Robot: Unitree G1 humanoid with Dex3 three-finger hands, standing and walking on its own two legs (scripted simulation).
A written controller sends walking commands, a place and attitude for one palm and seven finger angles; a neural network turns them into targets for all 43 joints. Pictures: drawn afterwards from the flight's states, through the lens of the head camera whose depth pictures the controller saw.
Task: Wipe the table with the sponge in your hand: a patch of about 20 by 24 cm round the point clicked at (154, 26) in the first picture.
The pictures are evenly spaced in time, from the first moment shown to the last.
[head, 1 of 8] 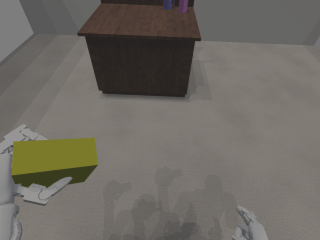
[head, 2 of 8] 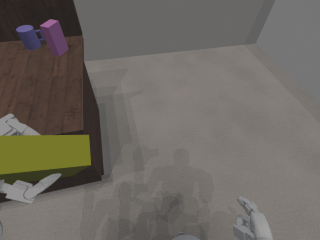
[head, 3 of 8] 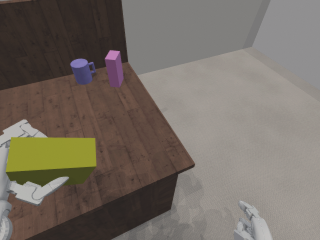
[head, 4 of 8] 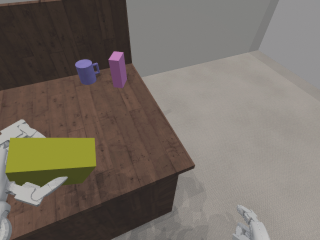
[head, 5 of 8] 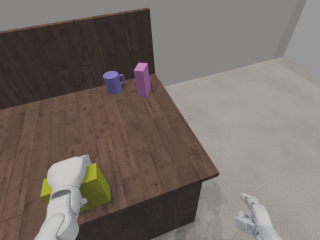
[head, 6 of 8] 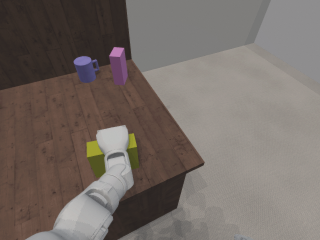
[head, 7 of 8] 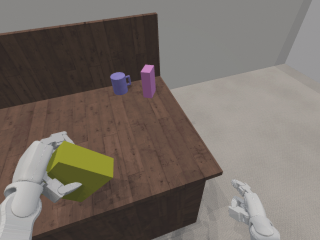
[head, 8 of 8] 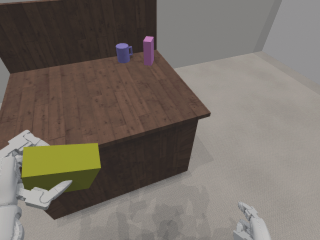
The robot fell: no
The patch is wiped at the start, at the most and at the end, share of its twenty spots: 0.00 1.00 1.00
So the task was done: yes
